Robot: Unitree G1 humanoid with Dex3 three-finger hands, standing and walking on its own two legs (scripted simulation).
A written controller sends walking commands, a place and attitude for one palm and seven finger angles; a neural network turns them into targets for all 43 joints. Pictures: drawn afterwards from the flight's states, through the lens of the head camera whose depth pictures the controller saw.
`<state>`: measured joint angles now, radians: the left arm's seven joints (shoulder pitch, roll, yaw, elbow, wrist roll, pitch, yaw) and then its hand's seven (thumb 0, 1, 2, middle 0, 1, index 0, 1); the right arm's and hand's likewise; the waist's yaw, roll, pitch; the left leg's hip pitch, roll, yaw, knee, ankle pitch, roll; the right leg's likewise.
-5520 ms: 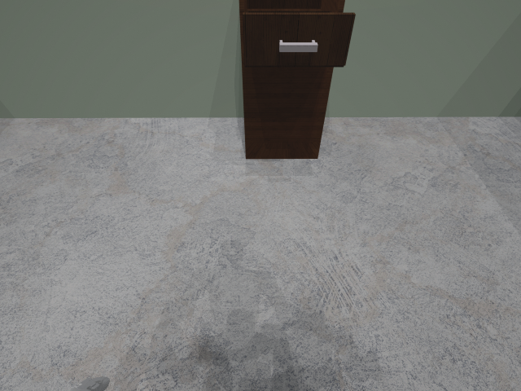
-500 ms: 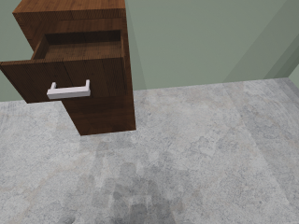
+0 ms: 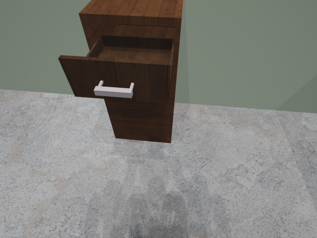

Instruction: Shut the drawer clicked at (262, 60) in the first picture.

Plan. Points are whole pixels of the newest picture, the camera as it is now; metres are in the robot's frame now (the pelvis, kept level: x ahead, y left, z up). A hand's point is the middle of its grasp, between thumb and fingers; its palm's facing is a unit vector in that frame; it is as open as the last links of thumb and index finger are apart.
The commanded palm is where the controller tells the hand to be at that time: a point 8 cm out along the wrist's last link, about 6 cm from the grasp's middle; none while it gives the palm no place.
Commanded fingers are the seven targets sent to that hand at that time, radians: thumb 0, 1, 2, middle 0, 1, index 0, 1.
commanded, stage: take the last steps up to it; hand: left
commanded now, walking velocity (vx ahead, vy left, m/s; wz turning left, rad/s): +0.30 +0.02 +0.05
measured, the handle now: (115, 88) +0.59 +0.22 +0.02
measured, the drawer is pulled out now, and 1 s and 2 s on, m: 0.28 0.28 0.28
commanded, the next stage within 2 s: come to a stop and stand still in 0.74 s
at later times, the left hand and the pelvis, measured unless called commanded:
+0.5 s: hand (93, 226) +0.18 +0.22 -0.18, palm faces +0.01 -0.99 -0.16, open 7.4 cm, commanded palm none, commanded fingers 0.00 0.90 0.90 -0.20 -0.30 -0.20 -0.30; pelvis +0.12 +0.05 -0.01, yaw +0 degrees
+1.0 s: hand (116, 191) +0.28 +0.17 -0.17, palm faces +0.05 -0.98 -0.21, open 7.3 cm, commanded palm none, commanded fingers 0.00 0.90 0.90 -0.20 -0.30 -0.20 -0.30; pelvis +0.27 +0.00 +0.00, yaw +0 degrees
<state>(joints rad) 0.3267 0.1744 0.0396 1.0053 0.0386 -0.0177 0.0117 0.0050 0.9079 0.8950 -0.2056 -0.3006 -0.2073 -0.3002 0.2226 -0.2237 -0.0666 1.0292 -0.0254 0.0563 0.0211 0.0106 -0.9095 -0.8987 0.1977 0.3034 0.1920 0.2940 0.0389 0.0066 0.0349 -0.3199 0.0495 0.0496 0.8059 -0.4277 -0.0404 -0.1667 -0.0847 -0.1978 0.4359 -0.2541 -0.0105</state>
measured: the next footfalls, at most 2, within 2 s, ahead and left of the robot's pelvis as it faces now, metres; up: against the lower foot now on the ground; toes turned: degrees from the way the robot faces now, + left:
left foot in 0.08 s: +0.03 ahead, +0.13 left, +0.00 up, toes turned +6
right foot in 0.64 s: +0.33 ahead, -0.08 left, +0.00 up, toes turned -7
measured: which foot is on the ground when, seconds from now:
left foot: up 0.00-0.06, down 0.08-0.66, up 0.68-1.00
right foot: down 0.00-0.10, up 0.12-0.62, down 0.64-1.00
